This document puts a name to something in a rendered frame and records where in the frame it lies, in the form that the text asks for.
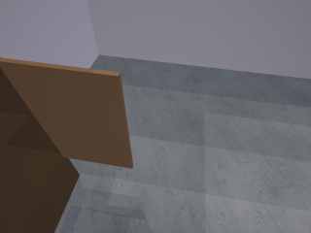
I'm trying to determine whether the cupboard door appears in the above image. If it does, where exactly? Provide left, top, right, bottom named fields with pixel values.
left=0, top=57, right=133, bottom=169

